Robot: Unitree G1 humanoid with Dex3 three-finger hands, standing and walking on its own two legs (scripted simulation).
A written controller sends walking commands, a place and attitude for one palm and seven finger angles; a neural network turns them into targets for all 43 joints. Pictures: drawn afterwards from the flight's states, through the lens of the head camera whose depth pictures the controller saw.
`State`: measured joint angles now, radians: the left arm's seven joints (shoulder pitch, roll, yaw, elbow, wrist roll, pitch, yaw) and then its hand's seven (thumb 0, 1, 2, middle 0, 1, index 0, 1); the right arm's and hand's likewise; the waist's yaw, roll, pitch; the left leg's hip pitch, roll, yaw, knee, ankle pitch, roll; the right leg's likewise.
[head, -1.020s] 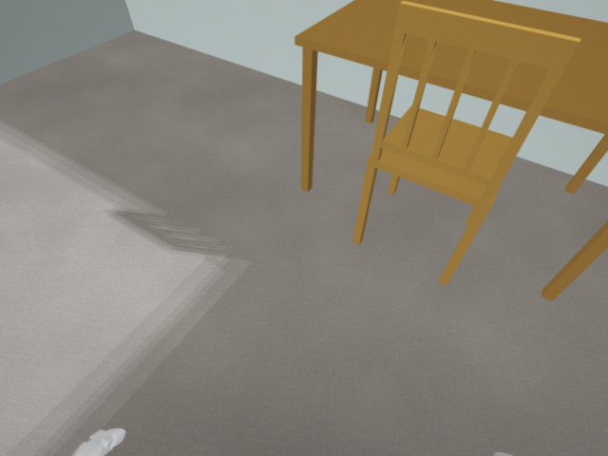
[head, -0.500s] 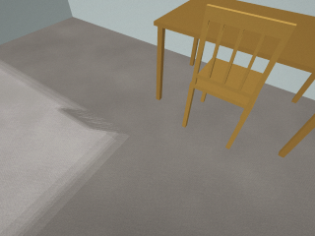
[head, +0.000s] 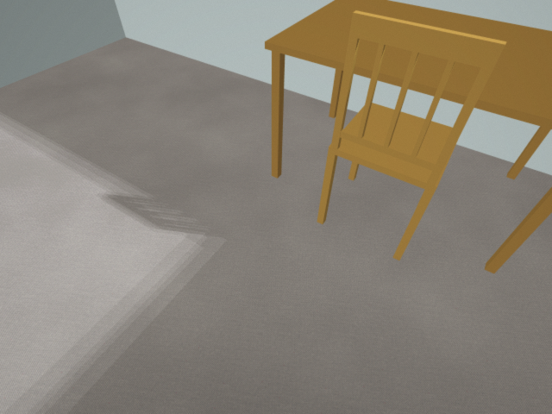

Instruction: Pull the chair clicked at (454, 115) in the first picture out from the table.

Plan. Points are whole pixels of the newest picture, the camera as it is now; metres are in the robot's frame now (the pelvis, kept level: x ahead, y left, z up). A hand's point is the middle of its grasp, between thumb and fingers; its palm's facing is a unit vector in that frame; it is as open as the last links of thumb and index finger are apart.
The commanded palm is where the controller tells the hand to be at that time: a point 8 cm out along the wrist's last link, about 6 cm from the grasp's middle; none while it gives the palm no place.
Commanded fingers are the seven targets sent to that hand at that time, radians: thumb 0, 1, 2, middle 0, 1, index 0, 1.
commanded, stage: look at it before walking up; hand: left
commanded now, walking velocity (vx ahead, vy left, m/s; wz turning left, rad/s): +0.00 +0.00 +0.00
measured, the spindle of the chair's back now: (399, 103) +1.01 -0.34 -0.07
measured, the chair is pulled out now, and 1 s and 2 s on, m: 0.00 0.00 0.00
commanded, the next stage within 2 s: walk to a spot facing it in 0.52 s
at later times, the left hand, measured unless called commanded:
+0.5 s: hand out of the picture +0.08 +0.25 -0.16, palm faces -0.03 -0.94 -0.33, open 7.3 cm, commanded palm none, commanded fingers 0.00 0.90 0.90 -0.20 -0.30 -0.20 -0.30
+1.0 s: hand out of the picture +0.11 +0.16 -0.18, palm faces -0.14 -0.96 -0.24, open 7.4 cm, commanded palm none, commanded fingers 0.00 0.90 0.90 -0.20 -0.30 -0.20 -0.30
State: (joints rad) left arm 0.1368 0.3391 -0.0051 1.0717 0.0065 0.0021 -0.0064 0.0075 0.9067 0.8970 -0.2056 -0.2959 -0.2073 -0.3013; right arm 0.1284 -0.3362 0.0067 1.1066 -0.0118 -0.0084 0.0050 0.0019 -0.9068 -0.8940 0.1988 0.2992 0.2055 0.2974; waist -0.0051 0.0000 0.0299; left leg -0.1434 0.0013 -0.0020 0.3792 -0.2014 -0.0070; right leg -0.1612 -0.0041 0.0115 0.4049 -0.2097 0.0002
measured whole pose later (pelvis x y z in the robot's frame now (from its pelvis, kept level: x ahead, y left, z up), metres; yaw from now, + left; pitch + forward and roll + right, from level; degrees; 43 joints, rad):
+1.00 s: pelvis +0.06 -0.04 -0.02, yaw -10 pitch -1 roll +1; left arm 0.31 0.22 0.04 1.01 0.02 0.00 -0.05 0.01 0.91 0.90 -0.20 -0.30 -0.20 -0.30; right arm 0.29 -0.25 -0.03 1.07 -0.02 -0.01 0.00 0.00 -0.91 -0.89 0.20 0.30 0.21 0.30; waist 0.01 0.04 0.06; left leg -0.13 0.11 0.14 0.65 -0.45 -0.05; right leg -0.32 0.00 -0.08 0.66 -0.30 -0.04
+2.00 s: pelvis +0.35 -0.05 +0.00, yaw -29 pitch +0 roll -2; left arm 0.23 0.19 0.08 1.01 0.03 0.07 0.00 0.00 0.91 0.90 -0.20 -0.29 -0.20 -0.30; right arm 0.31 -0.13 -0.02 1.05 -0.03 -0.03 -0.03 0.00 -0.92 -0.89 0.20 0.30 0.20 0.30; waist -0.03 -0.04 0.02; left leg -0.18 0.02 0.29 0.41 -0.25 0.11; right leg -0.42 -0.07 -0.02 0.94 -0.34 0.04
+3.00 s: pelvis +0.52 -0.25 +0.00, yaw -32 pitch -1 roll -1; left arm 0.29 0.15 0.03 1.10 0.01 0.02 0.03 0.01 0.91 0.90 -0.20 -0.30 -0.20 -0.30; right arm 0.12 -0.13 -0.01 1.03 0.00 -0.03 -0.05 -0.03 -0.95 -0.89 0.20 0.30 0.21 0.30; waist 0.04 -0.06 0.08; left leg -0.23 0.00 0.14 0.44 -0.20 0.07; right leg -0.38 -0.05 -0.01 0.90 -0.41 0.03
